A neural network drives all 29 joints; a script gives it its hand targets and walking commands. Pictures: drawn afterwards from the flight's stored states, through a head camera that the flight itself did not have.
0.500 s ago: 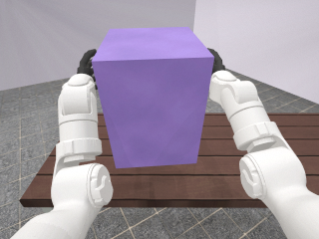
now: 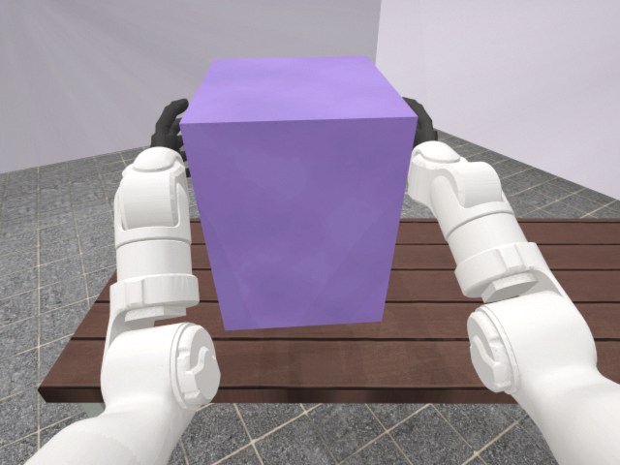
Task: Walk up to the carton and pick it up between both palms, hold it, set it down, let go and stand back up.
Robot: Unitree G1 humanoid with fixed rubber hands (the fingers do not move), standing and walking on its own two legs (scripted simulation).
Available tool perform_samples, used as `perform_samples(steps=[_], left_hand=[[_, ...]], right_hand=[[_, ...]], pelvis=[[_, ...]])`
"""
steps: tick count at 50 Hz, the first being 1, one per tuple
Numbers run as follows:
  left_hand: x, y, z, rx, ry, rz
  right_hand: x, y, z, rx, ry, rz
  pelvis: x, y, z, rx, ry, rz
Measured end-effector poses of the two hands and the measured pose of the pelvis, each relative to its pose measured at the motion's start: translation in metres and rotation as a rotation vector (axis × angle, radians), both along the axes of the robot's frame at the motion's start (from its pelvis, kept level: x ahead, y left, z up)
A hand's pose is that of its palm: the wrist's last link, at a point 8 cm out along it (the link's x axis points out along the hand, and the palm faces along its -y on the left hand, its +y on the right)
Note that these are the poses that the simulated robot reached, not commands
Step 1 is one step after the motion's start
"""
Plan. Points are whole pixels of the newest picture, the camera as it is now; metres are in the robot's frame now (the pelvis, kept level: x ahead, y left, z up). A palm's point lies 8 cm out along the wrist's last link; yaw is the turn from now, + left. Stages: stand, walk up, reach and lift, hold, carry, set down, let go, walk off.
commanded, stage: hold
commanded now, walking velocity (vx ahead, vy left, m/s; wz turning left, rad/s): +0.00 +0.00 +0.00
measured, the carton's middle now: (297, 189) +0.40 -0.01 +0.23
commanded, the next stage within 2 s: none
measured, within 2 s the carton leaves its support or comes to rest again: neither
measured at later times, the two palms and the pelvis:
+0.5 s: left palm (166, 157) +0.38 +0.15 +0.30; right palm (418, 153) +0.36 -0.16 +0.29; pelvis +0.00 +0.00 +0.00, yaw +0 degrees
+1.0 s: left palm (167, 159) +0.37 +0.15 +0.30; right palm (422, 156) +0.36 -0.16 +0.29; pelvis +0.00 +0.00 +0.00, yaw +0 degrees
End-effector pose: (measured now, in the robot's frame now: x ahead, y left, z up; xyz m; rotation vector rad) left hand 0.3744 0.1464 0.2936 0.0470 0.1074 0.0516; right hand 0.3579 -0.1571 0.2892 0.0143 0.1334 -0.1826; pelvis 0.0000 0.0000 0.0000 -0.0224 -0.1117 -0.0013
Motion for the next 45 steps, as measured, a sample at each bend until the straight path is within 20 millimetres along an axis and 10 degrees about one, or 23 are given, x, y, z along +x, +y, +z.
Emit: perform_samples(steps=[45], left_hand=[[-0.0008, -0.0024, 0.002, 0.006, -0.009, 0.004]], right_hand=[[0.0009, -0.0025, 0.0007, 0.005, -0.009, 0.006]], pelvis=[[0.0017, 0.0005, 0.0, 0.001, -0.003, -0.003]])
